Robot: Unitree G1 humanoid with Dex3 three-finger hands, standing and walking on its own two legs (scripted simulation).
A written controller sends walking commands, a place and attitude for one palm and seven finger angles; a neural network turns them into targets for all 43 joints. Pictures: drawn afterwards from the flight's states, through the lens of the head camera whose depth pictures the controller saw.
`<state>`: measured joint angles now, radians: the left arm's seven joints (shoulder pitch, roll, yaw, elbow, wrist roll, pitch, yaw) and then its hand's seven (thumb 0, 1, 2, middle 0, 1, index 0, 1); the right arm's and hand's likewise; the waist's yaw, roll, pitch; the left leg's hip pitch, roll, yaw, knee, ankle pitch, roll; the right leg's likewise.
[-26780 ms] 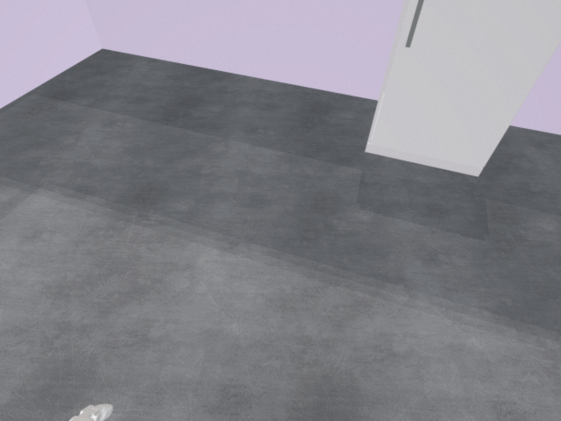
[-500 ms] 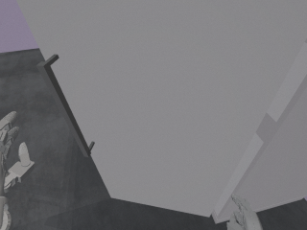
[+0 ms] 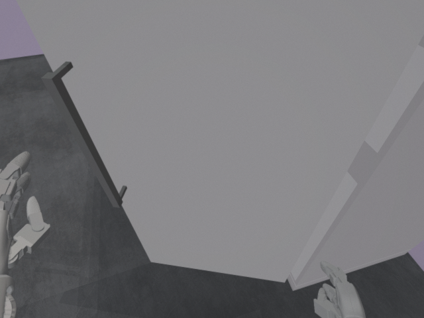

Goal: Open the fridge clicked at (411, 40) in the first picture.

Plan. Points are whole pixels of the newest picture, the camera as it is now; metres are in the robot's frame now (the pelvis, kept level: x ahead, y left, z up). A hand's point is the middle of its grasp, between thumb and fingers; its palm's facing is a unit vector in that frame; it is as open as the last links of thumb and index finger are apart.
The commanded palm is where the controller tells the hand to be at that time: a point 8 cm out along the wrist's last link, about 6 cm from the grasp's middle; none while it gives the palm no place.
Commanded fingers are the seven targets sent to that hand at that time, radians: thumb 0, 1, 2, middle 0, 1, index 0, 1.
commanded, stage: step back with the hand held close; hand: left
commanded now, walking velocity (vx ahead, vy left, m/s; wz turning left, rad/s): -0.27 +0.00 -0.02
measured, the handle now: (97, 149) +0.43 +0.30 +0.08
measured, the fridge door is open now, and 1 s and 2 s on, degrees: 66 66 66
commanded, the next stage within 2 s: stop stepping back and stand still in 1.34 s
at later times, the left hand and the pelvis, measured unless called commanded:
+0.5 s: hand out of the picture +0.13 +0.30 +0.14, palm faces +0.46 -0.77 -0.44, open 7.4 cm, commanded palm +0.05 +0.34 +0.18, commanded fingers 0.00 0.90 0.90 -0.20 -0.30 -0.20 -0.30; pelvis -0.07 +0.03 -0.01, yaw +2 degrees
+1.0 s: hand out of the picture +0.05 +0.34 +0.16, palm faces +0.50 -0.75 -0.43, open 7.4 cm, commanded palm -0.02 +0.36 +0.18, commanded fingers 0.00 0.90 0.90 -0.20 -0.30 -0.20 -0.30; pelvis -0.14 +0.05 -0.01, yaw +4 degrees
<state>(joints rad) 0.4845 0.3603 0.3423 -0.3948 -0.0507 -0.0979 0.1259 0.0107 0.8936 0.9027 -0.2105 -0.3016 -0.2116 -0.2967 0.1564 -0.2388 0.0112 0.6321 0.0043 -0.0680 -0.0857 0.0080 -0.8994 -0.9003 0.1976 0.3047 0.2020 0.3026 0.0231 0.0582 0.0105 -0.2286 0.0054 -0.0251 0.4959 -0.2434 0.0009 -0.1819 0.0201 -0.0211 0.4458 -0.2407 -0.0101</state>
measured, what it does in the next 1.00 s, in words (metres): walks backwards: right foot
